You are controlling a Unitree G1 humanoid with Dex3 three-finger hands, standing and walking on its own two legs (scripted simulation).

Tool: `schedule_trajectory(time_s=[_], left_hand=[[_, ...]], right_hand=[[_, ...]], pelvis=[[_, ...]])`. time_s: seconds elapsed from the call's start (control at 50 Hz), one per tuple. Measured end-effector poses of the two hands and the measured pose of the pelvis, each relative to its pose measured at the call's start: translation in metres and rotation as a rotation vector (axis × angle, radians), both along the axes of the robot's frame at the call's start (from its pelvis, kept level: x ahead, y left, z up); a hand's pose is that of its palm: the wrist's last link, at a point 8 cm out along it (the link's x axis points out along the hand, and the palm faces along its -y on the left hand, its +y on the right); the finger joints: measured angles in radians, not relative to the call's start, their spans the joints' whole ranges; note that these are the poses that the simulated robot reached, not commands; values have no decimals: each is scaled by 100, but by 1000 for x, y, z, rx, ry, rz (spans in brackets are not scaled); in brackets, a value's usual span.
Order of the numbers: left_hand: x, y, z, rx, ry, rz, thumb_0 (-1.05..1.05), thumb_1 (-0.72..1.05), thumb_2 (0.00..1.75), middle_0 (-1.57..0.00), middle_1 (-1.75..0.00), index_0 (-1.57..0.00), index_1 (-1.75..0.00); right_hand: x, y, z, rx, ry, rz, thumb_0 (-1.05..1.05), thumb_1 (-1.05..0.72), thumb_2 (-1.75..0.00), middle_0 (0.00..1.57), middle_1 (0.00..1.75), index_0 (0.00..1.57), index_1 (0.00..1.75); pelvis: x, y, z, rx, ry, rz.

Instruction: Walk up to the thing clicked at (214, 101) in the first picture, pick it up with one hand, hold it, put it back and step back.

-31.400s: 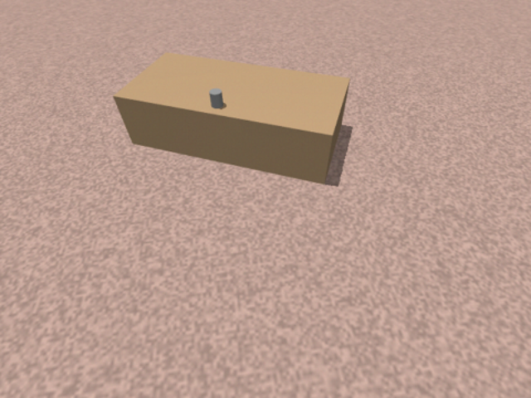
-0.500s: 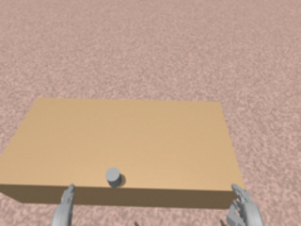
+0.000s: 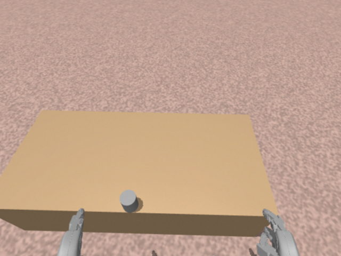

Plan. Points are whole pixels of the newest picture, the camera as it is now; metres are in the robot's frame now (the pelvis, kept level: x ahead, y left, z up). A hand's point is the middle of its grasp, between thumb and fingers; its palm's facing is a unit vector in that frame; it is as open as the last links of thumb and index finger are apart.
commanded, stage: home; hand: left
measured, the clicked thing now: (129, 201) +0.39 +0.19 -0.35
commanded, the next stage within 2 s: stand in 0.42 s
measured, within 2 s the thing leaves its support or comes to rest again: neither
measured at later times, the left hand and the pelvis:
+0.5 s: hand (101, 250) +0.17 +0.18 -0.05, palm faces +0.10 -0.96 -0.28, open 17.5 cm; pelvis +0.00 -0.01 +0.00, yaw +0 degrees
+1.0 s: hand out of the picture +0.05 +0.25 -0.10, palm faces +0.00 -0.94 -0.35, open 9.0 cm; pelvis +0.00 +0.00 +0.05, yaw +0 degrees
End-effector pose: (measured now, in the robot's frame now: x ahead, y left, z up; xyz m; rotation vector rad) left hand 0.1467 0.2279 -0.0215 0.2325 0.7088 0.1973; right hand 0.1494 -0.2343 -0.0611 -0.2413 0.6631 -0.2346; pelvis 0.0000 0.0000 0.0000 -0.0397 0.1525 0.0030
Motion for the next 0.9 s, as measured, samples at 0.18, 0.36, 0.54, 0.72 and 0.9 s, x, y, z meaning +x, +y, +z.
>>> schedule_trajectory(time_s=[0.18,0.36,0.54,0.72,0.9], left_hand=[[2,-2,0,0,5,-1,-1,-56,5,-5,-5,-5,-6],[1,-5,0,1,4,2,-1,-56,5,-5,-5,-5,-6],[1,-3,-8,30,2,-47,-1,-56,5,-5,-5,-5,-6],[-29,42,-47,52,222,-50,0,-33,28,-15,-19,-15,-20],[-83,61,-48,58,435,37,0,27,73,-19,-28,-19,-28]], right_hand=[[1,-3,-1,-1,3,-3,1,-90,-90,20,30,20,30],[1,-7,-1,-6,2,-5,1,-90,-90,20,30,20,30],[-1,-10,-5,-42,64,63,1,-90,-90,20,30,20,30],[-40,-42,-12,-51,345,73,1,-90,-90,20,30,20,30],[-78,-54,-9,-28,495,6,1,-90,-90,20,30,20,30]], pelvis=[[2,-2,0,2,3,0],[2,-5,0,3,0,1],[-2,-6,3,13,-41,0],[-6,-3,21,39,-131,-2],[-2,-1,43,38,-172,0]])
